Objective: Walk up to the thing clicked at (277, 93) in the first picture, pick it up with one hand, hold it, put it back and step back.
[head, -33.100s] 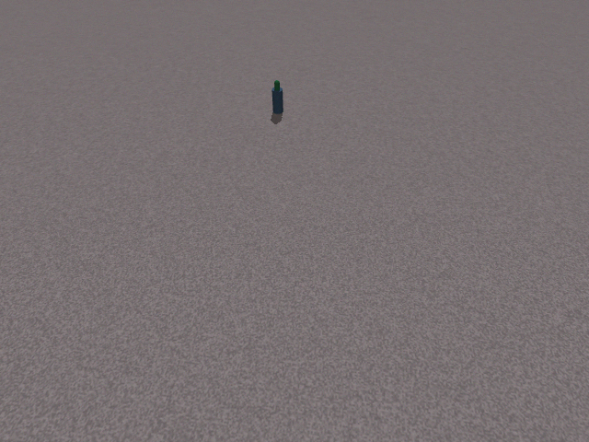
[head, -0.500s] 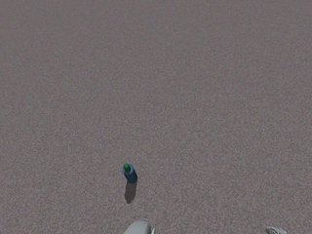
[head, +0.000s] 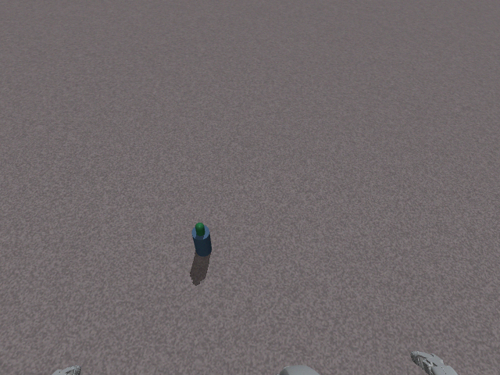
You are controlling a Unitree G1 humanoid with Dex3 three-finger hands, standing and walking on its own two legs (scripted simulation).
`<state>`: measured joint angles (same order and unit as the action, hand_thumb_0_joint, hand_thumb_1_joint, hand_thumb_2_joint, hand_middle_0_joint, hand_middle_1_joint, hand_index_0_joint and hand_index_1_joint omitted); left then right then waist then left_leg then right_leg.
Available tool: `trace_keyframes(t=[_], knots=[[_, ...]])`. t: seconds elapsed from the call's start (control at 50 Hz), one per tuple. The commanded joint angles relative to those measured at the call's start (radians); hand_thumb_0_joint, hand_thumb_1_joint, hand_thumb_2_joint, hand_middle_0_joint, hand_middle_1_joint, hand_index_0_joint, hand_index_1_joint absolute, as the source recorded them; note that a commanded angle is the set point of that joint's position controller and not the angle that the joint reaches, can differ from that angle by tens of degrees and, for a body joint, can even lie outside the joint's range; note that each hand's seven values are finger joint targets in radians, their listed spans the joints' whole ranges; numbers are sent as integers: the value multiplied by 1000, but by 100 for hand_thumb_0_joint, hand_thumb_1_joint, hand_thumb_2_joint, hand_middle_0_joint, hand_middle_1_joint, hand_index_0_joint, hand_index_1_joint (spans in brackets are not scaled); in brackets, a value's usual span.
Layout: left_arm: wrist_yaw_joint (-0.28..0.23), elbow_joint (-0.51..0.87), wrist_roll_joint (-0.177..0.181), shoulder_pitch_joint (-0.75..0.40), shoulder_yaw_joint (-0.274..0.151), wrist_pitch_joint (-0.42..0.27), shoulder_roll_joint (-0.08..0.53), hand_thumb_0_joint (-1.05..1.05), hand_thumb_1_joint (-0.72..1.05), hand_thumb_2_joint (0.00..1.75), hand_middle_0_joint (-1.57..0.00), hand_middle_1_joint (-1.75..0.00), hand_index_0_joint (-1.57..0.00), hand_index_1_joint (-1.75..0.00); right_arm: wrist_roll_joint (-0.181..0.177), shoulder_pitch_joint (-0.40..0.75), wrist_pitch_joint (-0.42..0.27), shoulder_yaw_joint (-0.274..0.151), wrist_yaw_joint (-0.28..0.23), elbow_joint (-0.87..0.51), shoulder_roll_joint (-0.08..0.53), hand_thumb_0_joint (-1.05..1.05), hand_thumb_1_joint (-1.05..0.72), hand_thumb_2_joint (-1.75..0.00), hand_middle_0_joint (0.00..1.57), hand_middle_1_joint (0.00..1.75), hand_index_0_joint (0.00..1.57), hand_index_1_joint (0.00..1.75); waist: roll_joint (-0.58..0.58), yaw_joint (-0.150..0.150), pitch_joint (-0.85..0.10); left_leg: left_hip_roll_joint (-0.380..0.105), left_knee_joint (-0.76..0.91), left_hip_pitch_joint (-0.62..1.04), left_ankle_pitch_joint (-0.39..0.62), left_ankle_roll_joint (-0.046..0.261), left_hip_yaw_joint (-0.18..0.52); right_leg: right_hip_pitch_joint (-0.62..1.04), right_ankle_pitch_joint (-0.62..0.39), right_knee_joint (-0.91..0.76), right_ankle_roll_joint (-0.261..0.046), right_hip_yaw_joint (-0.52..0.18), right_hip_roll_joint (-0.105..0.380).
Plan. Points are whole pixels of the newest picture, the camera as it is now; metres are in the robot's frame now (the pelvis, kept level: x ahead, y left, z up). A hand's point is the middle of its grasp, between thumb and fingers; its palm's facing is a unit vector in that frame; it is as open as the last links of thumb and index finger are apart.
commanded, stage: step back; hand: left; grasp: from the side
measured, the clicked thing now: (201, 237) +0.68 +0.18 -0.66
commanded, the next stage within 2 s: none
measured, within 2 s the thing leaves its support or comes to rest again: neither
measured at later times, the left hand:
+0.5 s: hand out of the picture -0.04 +0.27 -0.13, palm faces +0.01 -0.89 -0.46, open 7.4 cm
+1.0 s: hand out of the picture -0.28 +0.27 -0.16, palm faces -0.06 -0.92 -0.40, open 7.4 cm
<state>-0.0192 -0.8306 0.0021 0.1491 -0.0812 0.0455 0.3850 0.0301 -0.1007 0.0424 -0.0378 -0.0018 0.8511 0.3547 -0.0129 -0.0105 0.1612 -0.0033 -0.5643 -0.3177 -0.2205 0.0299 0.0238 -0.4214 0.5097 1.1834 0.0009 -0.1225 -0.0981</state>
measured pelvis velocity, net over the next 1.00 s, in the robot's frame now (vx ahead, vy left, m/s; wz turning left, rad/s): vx -0.35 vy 0.01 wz -0.06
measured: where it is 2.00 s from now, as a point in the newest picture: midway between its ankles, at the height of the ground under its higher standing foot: outside the picture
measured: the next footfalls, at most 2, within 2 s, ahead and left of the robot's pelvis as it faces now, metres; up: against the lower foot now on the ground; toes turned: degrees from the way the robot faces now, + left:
right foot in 0.16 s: -0.06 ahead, -0.14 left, +0.00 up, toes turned -1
left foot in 0.54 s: -0.17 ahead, +0.13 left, +0.00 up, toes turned -2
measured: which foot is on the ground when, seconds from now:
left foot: down 0.00-0.20, up 0.22-0.52, down 0.54-0.98, up 1.00-1.00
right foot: up 0.00-0.14, down 0.16-0.58, up 0.60-0.90, down 0.92-1.00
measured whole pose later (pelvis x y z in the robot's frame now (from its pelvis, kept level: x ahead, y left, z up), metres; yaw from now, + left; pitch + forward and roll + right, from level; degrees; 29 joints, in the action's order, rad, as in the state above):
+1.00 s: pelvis -0.35 +0.01 -0.01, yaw -4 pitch -4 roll -2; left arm 0.01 -0.91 -0.04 0.21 -0.06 0.03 0.34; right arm 0.01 -0.07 0.07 -0.06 -0.01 0.84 0.40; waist 0.08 -0.03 0.17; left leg -0.03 -0.73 -0.46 -0.32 0.00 0.06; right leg -0.21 0.37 0.64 -0.01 -0.01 -0.05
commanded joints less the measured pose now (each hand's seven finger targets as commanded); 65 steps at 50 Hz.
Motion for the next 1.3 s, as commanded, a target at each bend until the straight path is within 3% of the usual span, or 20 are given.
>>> trace_keyframes(t=[0.0, 0.14, 0.18, 0.2, 0.28, 0.4, 0.52, 0.56, 0.58, 0.66, 0.8, 0.9, 0.92, 0.94, 0.96, 1.04, 1.12, 1.2, 1.24, 1.28], knots=[[-14, 66, -9, 52, -40, -31, 157, 0, 90, 90, -20, -30, -20, -30, -3, -37, -20, -71, -19, -74, 238, 0, -90, -90, 20, 30, 20, 30, 165, 40, -204, -228, 78, 299, 412, 234, 186, -64, 20, -196, 42, 10, 40], [-9, -23, -29, 211, -53, -50, 184, 0, 90, 90, -20, -30, -20, -30, -26, 39, 15, -79, -8, -102, 264, 0, -90, -90, 20, 30, 20, 30, 168, -19, -292, -180, -16, 84, 141, 111, 157, 298, -302, -785, -20, 95, 89], [-2, 26, -44, 118, -97, -46, 355, 0, 90, 90, -20, -30, -20, -30, -33, 92, 14, -67, -12, -133, 199, 0, -90, -90, 20, 30, 20, 30, -243, -50, -161, 103, -360, -208, -307, -22, 42, 147, -208, -893, -226, -397, 430], [-7, 73, -50, 33, -102, -47, 404, 0, 90, 90, -20, -30, -20, -30, -23, 80, 20, -83, -24, -121, 239, 0, -90, -90, 20, 30, 20, 30, -286, -60, -84, 74, -569, -133, -383, -48, 151, -75, -186, -947, -325, -529, 553], [-15, 106, -43, -113, -73, -49, 230, 0, 90, 90, -20, -30, -20, -30, -37, -76, 9, -70, -18, -38, 210, 0, -90, -90, 20, 30, 20, 30, -132, 58, -88, 161, -664, -166, -212, -37, 169, 62, -485, -795, -156, -65, 290], [-32, 96, -46, 46, -71, -33, 210, 0, 90, 90, -20, -30, -20, -30, -18, -49, -8, -54, -28, -66, 199, 0, -90, -90, 20, 30, 20, 30, -182, -53, -180, 71, -366, -216, -315, -67, 103, 400, -623, -700, -203, -100, 338], [-19, 135, -15, -28, -43, 2, 210, 0, 90, 90, -20, -30, -20, -30, 4, -208, -18, -83, -24, 4, 228, 0, -90, -90, 20, 30, 20, 30, -122, 22, -250, 15, 180, 130, 47, -13, 32, 209, -525, -509, -106, -51, 280], [-27, 146, -3, -57, -38, 1, 185, 0, 90, 90, -20, -30, -20, -30, 19, -98, -11, -110, -7, -41, 399, 0, -90, -90, 20, 30, 20, 30, 273, 31, -202, -333, 251, 85, 179, 198, 477, -53, 97, -206, -23, 90, 15], [-37, 133, -20, -107, -57, 1, 217, 0, 90, 90, -20, -30, -20, -30, 21, -76, -15, -113, -6, -53, 424, 0, -90, -90, 20, 30, 20, 30, 275, 74, -153, -402, 301, -105, 118, 295, 591, 19, 175, -13, -10, -45, 14], [-18, 52, -1, 42, -55, 4, 205, 0, 90, 90, -20, -30, -20, -30, 19, 54, -26, -65, -21, -75, 253, 0, -90, -90, 20, 30, 20, 30, 131, -48, -112, -207, 184, -3, 252, 162, 204, -53, -32, 126, -20, -63, -5], [-12, 62, -20, 28, -29, -26, 161, 0, 90, 90, -20, -30, -20, -30, 5, -75, -10, -75, -20, -64, 256, 0, -90, -90, 20, 30, 20, 30, 192, 42, -232, -234, 67, 337, 410, 220, 190, -30, 18, -367, 40, 45, 71], [-2, -47, -34, 180, -37, -40, 179, 0, 90, 90, -20, -30, -20, -30, -13, 12, 15, -77, -12, -82, 287, 0, -90, -90, 20, 30, 20, 30, 175, -24, -305, -184, 3, 130, 134, 124, 144, 289, -251, -803, -27, 126, 73], [-1, -44, -48, 166, -54, -41, 228, 0, 90, 90, -20, -30, -20, -30, -17, 6, 12, -65, -9, -87, 244, 0, -90, -90, 20, 30, 20, 30, 70, -16, -266, -128, -61, -52, -13, 65, 125, 331, -177, -792, -67, -47, 159], [3, -20, -51, 145, -78, -36, 317, 0, 90, 90, -20, -30, -20, -30, -24, 67, 4, -56, -13, -117, 205, 0, -90, -90, 20, 30, 20, 30, -178, -56, -182, 58, -215, -243, -261, -3, 65, 247, -51, -871, -172, -325, 345], [2, 16, -60, 51, -89, -34, 399, 0, 90, 90, -20, -30, -20, -30, -15, 70, 9, -73, -26, -105, 236, 0, -90, -90, 20, 30, 20, 30, -287, -77, -109, 68, -450, -143, -373, -46, 98, -31, 15, -961, -309, -504, 530], [-7, 52, -48, -96, -58, -51, 225, 0, 90, 90, -20, -30, -20, -30, -25, -66, -5, -65, -16, -21, 217, 0, -90, -90, 20, 30, 20, 30, -96, 33, -72, 114, -565, -128, -214, -34, 131, 27, -237, -825, -188, -91, 311], [7, 21, -67, 39, -65, -56, 230, 0, 90, 90, -20, -30, -20, -30, -9, -46, -36, -50, -8, -24, 206, 0, -90, -90, 20, 30, 20, 30, -173, -61, -122, 62, -237, -195, -252, -56, 36, 283, 63, -825, -156, -102, 262], [23, 22, -50, 10, -62, -34, 246, 0, 90, 90, -20, -30, -20, -30, 2, -146, -74, -61, -9, 32, 183, 0, -90, -90, 20, 30, 20, 30, -184, -13, -168, 36, 259, 123, -129, -33, -38, 209, 30, -713, -144, -76, 294], [27, 19, -35, 101, -23, -23, 119, 0, 90, 90, -20, -30, -20, -30, 29, -172, -90, -90, -19, 48, 257, 0, -90, -90, 20, 30, 20, 30, 110, -19, -193, -144, 337, 365, -283, 24, 329, -96, 24, -400, -56, 47, 160], [24, 8, -37, -24, -50, -33, 234, 0, 90, 90, -20, -30, -20, -30, 12, -94, -94, -106, -12, 23, 400, 0, -90, -90, 20, 30, 20, 30, 150, 33, -25, -393, 434, -1, -728, 218, 648, -119, 30, -288, -17, 17, 176]])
